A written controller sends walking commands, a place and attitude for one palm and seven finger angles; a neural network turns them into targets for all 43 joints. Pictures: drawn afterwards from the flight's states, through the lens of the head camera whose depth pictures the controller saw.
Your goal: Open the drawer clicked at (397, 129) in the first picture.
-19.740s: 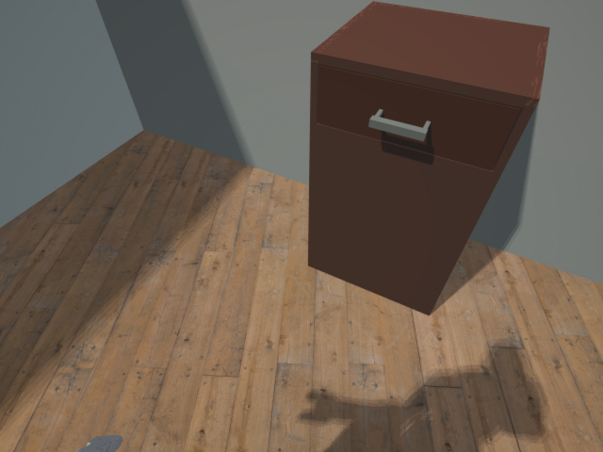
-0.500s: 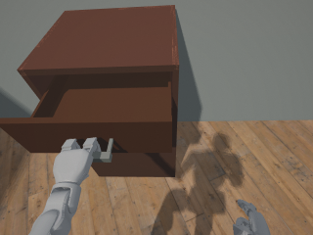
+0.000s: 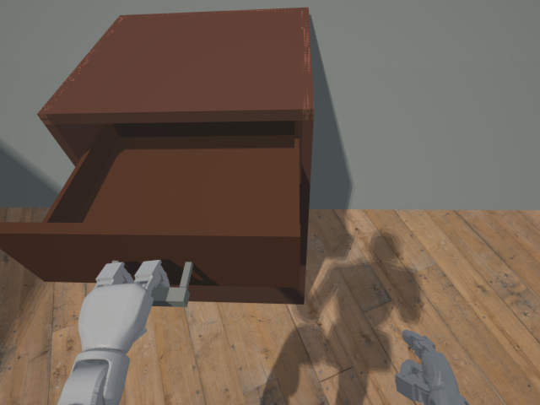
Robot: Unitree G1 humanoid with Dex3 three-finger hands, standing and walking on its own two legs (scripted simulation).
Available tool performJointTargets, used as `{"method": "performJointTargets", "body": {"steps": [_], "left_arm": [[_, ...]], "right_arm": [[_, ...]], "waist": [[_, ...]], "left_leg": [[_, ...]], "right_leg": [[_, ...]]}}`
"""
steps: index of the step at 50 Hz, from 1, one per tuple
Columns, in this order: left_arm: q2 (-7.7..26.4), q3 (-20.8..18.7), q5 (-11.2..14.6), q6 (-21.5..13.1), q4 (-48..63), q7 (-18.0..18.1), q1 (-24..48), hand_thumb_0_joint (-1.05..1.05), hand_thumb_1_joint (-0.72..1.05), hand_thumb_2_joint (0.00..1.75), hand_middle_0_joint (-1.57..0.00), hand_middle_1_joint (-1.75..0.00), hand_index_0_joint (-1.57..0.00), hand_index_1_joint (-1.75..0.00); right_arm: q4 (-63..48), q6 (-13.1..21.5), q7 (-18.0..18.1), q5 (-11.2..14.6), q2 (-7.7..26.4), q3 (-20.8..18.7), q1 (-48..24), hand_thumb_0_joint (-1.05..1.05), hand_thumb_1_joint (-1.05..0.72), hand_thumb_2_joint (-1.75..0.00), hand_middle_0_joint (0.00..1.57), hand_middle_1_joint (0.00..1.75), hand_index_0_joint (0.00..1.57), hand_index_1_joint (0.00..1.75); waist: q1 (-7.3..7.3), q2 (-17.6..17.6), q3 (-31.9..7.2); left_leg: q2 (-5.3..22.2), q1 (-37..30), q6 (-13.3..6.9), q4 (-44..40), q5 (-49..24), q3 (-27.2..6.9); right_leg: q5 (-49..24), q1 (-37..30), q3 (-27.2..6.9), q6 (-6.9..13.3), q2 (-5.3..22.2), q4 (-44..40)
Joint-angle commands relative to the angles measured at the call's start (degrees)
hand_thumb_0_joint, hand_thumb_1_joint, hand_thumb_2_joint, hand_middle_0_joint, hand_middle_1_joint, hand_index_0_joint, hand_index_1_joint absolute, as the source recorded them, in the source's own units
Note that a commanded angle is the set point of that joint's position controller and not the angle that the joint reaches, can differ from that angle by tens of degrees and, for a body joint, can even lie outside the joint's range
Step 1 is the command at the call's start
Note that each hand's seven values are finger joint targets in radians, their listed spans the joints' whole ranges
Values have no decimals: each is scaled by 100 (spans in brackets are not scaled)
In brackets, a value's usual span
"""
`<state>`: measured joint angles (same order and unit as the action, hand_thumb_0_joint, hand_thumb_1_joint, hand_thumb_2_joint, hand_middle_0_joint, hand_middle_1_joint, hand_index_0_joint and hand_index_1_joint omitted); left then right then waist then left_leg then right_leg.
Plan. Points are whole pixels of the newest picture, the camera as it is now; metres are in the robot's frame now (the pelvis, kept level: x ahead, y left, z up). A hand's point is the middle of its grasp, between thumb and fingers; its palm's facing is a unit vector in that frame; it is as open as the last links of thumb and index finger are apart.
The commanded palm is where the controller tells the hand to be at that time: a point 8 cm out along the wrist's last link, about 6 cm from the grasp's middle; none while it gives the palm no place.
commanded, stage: pull the drawer open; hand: left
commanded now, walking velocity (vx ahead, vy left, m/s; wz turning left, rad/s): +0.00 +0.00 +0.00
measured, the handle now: (146, 282) +0.28 +0.23 +0.02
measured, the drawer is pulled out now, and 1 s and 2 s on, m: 0.25 0.30 0.29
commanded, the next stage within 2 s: open the thumb to release the handle in 0.92 s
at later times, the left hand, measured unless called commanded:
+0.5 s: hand (124, 361) +0.17 +0.23 +0.00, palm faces -0.01 -0.10 -0.99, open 5.6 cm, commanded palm +0.13 +0.24 +0.06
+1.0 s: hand (120, 366) +0.16 +0.23 +0.00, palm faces -0.02 -0.11 -0.99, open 5.9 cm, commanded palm +0.14 +0.24 +0.06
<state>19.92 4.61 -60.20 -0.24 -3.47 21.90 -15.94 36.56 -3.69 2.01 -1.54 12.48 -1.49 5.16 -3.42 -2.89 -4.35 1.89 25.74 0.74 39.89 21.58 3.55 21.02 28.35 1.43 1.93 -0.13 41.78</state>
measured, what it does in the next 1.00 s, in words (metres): stands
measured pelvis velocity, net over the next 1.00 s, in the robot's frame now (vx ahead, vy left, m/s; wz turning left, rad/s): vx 0.01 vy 0.01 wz -0.04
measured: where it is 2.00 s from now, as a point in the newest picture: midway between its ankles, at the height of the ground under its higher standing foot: outside the picture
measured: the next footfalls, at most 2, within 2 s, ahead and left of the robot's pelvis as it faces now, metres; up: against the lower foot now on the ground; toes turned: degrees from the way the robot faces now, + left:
none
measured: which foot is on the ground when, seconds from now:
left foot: down 0.00-1.00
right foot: down 0.00-1.00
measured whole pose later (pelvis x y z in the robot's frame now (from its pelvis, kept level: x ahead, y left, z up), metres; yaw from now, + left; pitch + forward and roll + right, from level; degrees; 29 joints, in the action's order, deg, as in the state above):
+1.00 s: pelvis +0.01 +0.01 -0.02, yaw -2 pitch +12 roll +1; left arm 22.2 1.6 -58.1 -3.3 15.5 28.6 -41.4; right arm 31.4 -6.0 -2.6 -3.0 13.8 -1.7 5.4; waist -2.9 -2.2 -6.3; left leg 2.8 32.7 0.4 47.9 26.5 5.5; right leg 24.8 36.2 -0.8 1.5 -1.0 49.5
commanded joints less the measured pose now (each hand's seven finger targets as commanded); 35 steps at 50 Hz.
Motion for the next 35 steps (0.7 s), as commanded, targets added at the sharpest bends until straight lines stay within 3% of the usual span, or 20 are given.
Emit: {"method": "performJointTargets", "body": {"steps": [1, 2, 7, 19, 26, 28, 29, 35], "left_arm": [[1015, -1014, 60, 136, 1413, 364, 54, 0, 90, 90, -40, -135, -40, -135], [988, -1016, 80, 128, 1474, 370, -184, 0, 90, 90, -40, -135, -40, -135], [1040, -1146, 94, 83, 1714, 441, -828, 0, 90, 90, -40, -135, -40, -135], [1088, -1272, 73, -45, 2079, 654, -1236, 0, 90, 90, -40, -135, -40, -135], [1004, -1253, 172, -68, 2330, 670, -2203, 0, 90, 90, -40, -135, -40, -135], [1155, -1439, 227, -37, 2302, 667, -2399, 0, 90, 90, -40, -135, -40, -135], [1108, -1400, 218, -51, 2406, 670, -2504, 0, 90, 90, -40, -135, -40, -135], [1086, -1440, 313, -65, 2611, 742, -3277, 0, 90, 90, -40, -135, -40, -135]], "right_arm": [[-943, 250, 25, 4, 589, -196, -725, 0, -90, -90, 20, 30, 20, 30], [-987, 257, 15, -7, 579, -198, -699, 0, -90, -90, 20, 30, 20, 30], [-1031, 239, -30, -23, 570, -185, -739, 0, -90, -90, 20, 30, 20, 30], [-1076, 156, -67, -97, 555, -167, -752, 0, -90, -90, 20, 30, 20, 30], [-1215, 149, -152, -86, 531, -145, -783, 0, -90, -90, 20, 30, 20, 30], [-1251, 125, -148, -71, 561, -117, -802, 0, -90, -90, 20, 30, 20, 30], [-1270, 130, -168, -67, 557, -109, -830, 0, -90, -90, 20, 30, 20, 30], [-1376, 92, -264, -79, 598, -88, -815, 0, -90, -90, 20, 30, 20, 30]], "waist": [[-204, 266, -1167], [-267, 266, -1242], [-294, 285, -1194], [-257, 253, -1098], [-382, 255, -1133], [-404, 273, -1088], [-433, 127, -1055], [-459, 150, -1039]], "left_leg": [[-395, -340, -159, -298, -1478, -87], [-403, -323, -164, -285, -1484, -80], [-406, -250, -158, -211, -1504, -89], [-410, -186, -157, 6, -1248, -142], [-389, -92, -156, 71, -1353, -131], [-378, -11, -140, 51, -1317, -144], [-378, 0, -144, 59, -1335, -129], [-352, 149, -135, 150, -1547, -112]], "right_leg": [[-2065, -831, -210, 27, -81, -531], [-2121, -916, -208, 21, -62, -513], [-2268, -881, -245, 33, -65, -433], [-1972, -496, -360, 44, -63, -336], [-2117, -549, -341, 50, -70, -229], [-2128, -614, -373, 59, -71, -242], [-2130, -583, -402, 65, -73, -214], [-2666, -659, -464, 55, -50, -81]]}}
